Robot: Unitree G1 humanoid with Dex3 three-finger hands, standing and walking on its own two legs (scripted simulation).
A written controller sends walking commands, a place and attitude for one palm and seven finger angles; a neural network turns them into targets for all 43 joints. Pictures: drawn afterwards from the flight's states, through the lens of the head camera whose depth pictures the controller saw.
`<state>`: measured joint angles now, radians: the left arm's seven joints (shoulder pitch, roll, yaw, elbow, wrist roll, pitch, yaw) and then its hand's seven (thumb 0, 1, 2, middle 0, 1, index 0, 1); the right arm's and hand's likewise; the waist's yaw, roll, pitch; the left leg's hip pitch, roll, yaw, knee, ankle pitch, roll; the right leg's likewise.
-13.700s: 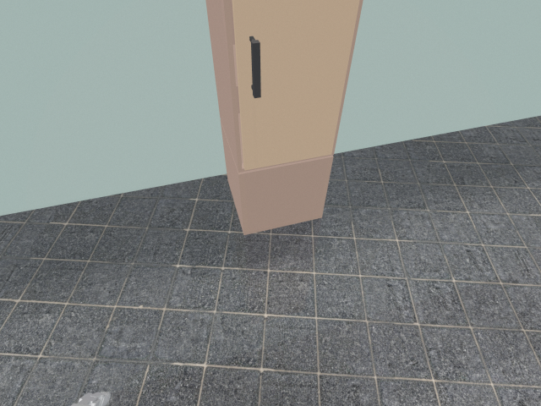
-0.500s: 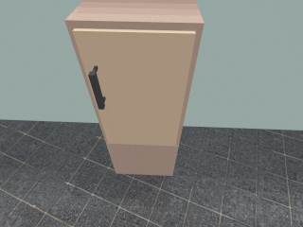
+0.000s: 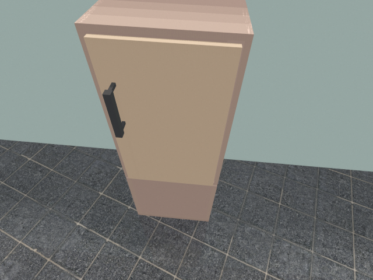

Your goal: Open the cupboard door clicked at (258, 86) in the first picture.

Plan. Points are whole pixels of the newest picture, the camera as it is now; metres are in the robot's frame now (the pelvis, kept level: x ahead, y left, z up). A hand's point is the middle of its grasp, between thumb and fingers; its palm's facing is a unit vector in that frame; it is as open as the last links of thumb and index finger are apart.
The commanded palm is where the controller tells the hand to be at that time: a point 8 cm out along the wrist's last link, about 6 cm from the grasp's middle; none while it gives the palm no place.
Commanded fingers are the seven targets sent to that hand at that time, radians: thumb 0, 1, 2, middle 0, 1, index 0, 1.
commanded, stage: come to a stop and stand still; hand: left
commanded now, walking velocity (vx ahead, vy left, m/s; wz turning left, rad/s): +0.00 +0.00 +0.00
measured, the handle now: (116, 111) +0.52 +0.24 +0.05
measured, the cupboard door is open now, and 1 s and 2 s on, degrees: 0 0 0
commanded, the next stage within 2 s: look again from close up in 0.16 s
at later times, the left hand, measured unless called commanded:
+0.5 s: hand out of the picture -0.01 +0.20 -0.19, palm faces -0.01 -0.98 -0.19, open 7.4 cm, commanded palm none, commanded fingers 0.00 0.90 0.90 -0.20 -0.30 -0.20 -0.30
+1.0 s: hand out of the picture +0.12 +0.25 -0.06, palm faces +0.23 -0.96 -0.16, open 7.5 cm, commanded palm +0.09 +0.30 -0.06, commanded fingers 0.00 0.69 0.81 -0.22 -0.44 -0.22 -0.44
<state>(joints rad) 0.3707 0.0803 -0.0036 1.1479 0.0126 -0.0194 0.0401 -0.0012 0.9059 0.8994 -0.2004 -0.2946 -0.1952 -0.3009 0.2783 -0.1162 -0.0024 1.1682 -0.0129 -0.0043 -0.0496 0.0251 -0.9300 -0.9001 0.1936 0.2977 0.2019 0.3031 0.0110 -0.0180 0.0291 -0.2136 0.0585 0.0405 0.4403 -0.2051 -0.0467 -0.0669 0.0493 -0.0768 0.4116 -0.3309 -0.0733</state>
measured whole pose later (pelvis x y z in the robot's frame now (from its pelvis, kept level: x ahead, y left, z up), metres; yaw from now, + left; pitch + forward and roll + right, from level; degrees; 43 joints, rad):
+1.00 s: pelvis -0.04 +0.07 -0.01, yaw +0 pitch +1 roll +1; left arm 0.49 0.19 0.02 0.15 -0.14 -0.05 0.12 0.01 0.87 0.88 -0.20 -0.32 -0.20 -0.33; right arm 0.36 -0.21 0.03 0.84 0.04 -0.24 -0.05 0.02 -0.91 -0.90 0.20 0.30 0.21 0.30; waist -0.02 -0.01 -0.02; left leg -0.34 -0.11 0.08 0.52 -0.20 0.08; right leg -0.31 -0.03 -0.04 0.64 -0.38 -0.02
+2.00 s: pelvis -0.02 +0.06 -0.05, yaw +0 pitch +9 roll -3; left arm 0.27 0.36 0.31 0.09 -0.36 -0.31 -0.41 -0.01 -0.25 0.41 -0.28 -1.04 -0.28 -1.04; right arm 0.27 -0.28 0.01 0.55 0.05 -0.21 -0.07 0.02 -0.90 -0.90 0.20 0.30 0.20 0.30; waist -0.01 0.02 -0.12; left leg -0.68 -0.02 0.03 0.92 -0.40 0.08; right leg -0.57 0.06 -0.08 0.86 -0.45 -0.04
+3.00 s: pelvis -0.02 +0.05 -0.02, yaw +1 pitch +6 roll -2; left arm -0.06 0.45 0.40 0.39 -0.35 -0.16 -0.52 -0.02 -0.50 0.30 -0.30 -1.20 -0.30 -1.20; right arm 0.28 -0.28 0.05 0.57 0.06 -0.19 -0.08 0.02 -0.90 -0.90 0.20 0.30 0.21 0.30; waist 0.00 0.03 -0.07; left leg -0.52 -0.04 0.02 0.73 -0.32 0.07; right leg -0.41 0.05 -0.08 0.68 -0.38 -0.05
